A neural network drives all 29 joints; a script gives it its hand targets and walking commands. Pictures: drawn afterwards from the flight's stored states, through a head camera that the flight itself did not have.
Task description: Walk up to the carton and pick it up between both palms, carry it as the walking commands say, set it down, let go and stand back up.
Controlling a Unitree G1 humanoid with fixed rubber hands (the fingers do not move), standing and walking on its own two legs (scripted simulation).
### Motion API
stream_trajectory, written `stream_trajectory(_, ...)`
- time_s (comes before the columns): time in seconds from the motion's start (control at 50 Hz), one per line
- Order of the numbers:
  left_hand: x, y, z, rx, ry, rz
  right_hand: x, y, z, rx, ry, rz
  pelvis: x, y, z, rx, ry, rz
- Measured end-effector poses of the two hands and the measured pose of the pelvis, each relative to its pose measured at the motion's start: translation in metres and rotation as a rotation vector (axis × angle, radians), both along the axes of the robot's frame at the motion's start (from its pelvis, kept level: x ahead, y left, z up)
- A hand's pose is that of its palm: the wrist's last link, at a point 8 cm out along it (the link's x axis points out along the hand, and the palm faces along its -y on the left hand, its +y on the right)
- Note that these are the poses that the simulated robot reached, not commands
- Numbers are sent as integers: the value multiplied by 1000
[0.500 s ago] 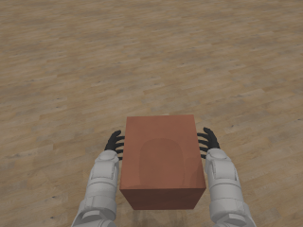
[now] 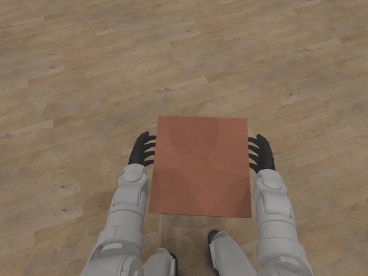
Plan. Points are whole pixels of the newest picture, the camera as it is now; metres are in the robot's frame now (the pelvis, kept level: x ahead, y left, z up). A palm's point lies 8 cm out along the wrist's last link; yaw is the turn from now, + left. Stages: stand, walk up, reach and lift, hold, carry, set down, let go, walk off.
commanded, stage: set down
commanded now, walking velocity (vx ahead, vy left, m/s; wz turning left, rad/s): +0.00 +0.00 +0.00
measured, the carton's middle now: (199, 173) +0.35 -0.05 -0.14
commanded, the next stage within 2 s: none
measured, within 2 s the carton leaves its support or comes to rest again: neither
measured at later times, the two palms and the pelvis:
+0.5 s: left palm (145, 162) +0.39 +0.09 -0.13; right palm (254, 168) +0.34 -0.19 -0.13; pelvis -0.03 -0.01 -0.08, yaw +0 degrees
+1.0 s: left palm (153, 162) +0.42 +0.09 -0.22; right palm (247, 169) +0.36 -0.20 -0.22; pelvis -0.03 +0.00 -0.14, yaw +1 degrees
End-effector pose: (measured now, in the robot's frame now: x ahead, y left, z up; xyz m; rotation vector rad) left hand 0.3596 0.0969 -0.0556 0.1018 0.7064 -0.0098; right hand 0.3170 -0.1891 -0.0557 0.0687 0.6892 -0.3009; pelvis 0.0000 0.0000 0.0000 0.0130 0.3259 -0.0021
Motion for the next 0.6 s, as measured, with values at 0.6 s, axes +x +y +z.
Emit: stream_trajectory(0.6,37,-5,-95,-29,-6,-4,29,-4,-96,6,-11,-31,-30,-7,-89,7,243,2)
